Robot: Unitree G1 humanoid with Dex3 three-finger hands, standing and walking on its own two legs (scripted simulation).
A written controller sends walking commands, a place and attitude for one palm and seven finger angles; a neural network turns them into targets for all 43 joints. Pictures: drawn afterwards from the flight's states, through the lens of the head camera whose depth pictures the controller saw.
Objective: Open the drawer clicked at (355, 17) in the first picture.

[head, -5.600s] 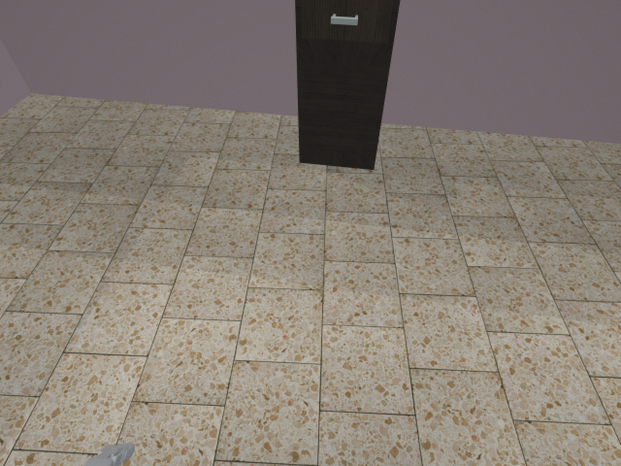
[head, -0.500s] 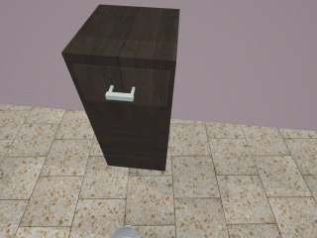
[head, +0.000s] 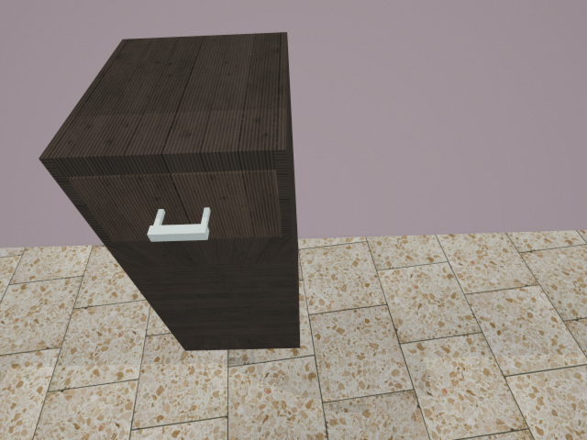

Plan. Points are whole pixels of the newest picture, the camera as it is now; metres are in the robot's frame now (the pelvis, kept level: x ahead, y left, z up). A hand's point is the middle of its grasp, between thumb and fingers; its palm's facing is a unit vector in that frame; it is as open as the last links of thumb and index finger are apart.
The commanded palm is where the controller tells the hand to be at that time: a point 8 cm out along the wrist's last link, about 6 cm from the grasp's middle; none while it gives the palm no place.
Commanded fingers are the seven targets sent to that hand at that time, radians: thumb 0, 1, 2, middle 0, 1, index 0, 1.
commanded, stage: come to a stop and stand still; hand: left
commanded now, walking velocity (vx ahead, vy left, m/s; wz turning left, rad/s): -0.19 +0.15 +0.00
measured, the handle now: (181, 223) +0.48 +0.23 -0.03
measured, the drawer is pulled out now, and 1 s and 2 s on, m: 0.00 0.00 0.00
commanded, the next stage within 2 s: look again from close up in 1.08 s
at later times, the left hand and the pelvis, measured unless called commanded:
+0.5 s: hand out of the picture -0.03 +0.23 -0.16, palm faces +0.07 -0.98 -0.20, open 7.4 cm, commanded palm none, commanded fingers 0.00 0.90 0.90 -0.20 -0.30 -0.20 -0.30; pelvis -0.04 +0.04 +0.01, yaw +1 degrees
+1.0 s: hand out of the picture -0.02 +0.18 -0.17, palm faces +0.02 -0.97 -0.22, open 7.3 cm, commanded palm none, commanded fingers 0.00 0.90 0.90 -0.20 -0.30 -0.20 -0.30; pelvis -0.03 +0.01 +0.00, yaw -1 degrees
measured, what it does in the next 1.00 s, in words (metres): steps on the spot: left foot, then right foot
